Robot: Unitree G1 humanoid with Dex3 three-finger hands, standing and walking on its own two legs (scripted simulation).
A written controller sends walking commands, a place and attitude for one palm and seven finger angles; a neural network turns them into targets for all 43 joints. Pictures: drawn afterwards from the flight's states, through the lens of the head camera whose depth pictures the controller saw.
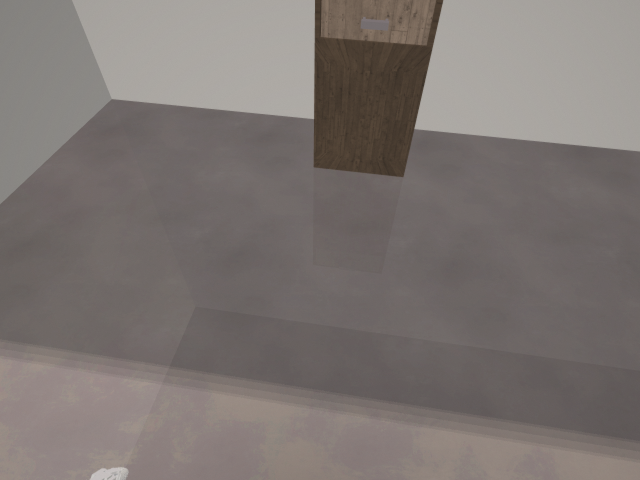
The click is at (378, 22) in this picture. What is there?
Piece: drawer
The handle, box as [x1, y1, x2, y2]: [361, 17, 388, 30]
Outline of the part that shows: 361,20 361,28 387,30 387,19 374,20 366,19 365,17 363,17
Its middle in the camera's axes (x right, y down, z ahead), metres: +0.20 -0.81 +1.45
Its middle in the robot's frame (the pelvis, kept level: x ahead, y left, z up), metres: +1.64 -0.13 -0.04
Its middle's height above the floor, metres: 0.73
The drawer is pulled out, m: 0.00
